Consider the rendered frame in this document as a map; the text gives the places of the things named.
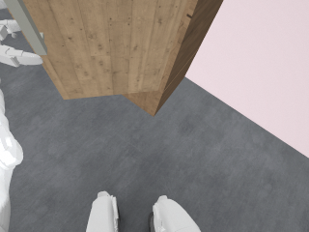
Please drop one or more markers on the left robot thigh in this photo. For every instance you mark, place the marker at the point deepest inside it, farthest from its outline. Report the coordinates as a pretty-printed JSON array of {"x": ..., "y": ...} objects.
[{"x": 103, "y": 214}]

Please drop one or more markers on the handle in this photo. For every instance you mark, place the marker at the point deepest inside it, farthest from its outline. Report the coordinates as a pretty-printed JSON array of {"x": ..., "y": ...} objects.
[{"x": 27, "y": 25}]

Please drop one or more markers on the left robot upper arm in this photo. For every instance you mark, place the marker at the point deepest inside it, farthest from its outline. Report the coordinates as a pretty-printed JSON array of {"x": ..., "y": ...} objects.
[{"x": 11, "y": 154}]

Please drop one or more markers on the right robot thigh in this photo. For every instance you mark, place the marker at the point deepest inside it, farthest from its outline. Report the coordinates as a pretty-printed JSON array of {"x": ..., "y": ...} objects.
[{"x": 172, "y": 217}]

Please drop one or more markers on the cupboard door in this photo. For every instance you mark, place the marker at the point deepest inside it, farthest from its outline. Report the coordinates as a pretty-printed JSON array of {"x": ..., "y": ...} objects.
[{"x": 101, "y": 48}]

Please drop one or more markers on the robot left hand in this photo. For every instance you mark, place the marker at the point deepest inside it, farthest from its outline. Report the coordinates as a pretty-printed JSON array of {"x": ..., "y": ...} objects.
[{"x": 9, "y": 55}]

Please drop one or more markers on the robot thigh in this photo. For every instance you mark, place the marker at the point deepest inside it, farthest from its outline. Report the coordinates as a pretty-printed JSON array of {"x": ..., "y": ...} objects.
[
  {"x": 172, "y": 217},
  {"x": 103, "y": 214}
]

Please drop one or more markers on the left robot forearm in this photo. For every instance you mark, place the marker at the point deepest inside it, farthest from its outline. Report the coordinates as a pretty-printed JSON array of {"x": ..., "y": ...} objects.
[{"x": 3, "y": 119}]

